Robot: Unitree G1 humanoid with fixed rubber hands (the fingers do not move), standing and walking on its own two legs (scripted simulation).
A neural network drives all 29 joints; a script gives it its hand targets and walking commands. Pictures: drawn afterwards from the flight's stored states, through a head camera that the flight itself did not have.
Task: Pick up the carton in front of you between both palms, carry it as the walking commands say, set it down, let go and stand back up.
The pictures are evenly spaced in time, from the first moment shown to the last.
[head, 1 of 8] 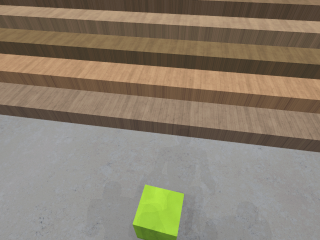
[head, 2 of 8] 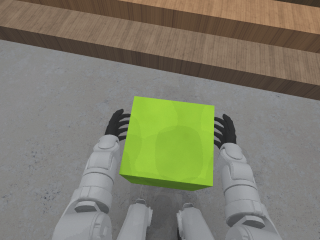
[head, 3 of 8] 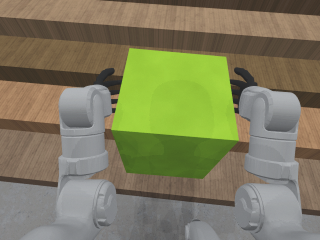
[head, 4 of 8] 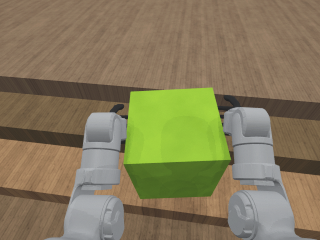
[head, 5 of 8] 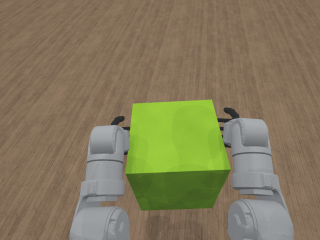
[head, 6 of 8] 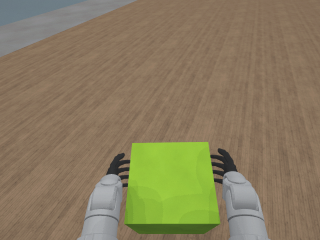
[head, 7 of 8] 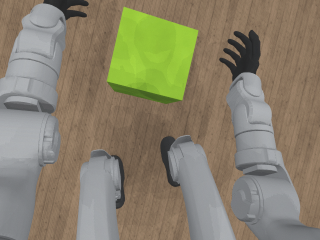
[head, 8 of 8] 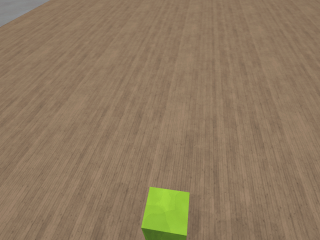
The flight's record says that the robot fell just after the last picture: no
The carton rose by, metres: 1.80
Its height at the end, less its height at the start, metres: +1.07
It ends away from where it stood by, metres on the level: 4.62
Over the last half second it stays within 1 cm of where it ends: yes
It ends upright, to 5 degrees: yes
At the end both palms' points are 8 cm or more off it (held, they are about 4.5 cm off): yes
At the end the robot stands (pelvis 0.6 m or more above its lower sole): yes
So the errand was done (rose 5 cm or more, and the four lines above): yes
